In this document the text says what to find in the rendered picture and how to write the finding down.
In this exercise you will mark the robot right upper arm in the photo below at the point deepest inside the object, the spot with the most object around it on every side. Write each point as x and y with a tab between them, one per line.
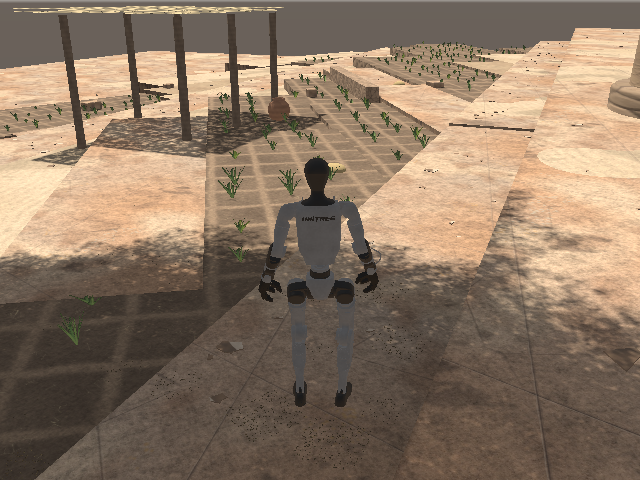
350	211

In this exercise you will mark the right robot hand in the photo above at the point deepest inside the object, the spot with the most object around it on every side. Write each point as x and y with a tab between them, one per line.
364	278

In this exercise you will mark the robot head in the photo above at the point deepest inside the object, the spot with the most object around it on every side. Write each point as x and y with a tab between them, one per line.
316	172

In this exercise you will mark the robot left upper arm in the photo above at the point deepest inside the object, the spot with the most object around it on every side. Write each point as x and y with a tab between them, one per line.
286	212

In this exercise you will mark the right robot shin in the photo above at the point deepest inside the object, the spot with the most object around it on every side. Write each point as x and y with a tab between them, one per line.
344	359

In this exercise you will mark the left robot hand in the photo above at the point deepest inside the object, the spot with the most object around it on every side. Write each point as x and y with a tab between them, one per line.
263	287

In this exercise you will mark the robot left forearm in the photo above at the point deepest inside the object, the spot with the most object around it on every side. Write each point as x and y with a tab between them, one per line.
270	267

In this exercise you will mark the robot right forearm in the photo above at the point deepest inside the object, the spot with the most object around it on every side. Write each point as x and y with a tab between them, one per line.
368	261

